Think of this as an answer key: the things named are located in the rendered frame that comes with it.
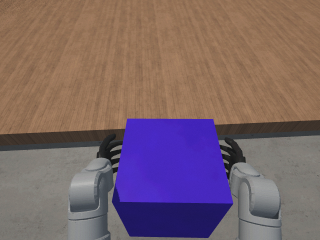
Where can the left robot hand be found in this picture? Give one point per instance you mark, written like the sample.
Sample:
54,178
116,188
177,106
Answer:
106,147

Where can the right robot forearm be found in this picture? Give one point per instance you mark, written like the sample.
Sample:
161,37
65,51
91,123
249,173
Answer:
259,204

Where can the right robot hand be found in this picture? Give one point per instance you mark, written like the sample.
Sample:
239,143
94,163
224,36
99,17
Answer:
236,154

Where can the left robot forearm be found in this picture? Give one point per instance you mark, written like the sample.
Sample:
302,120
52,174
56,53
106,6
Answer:
88,202

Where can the carton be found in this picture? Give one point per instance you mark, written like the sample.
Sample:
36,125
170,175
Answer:
171,179

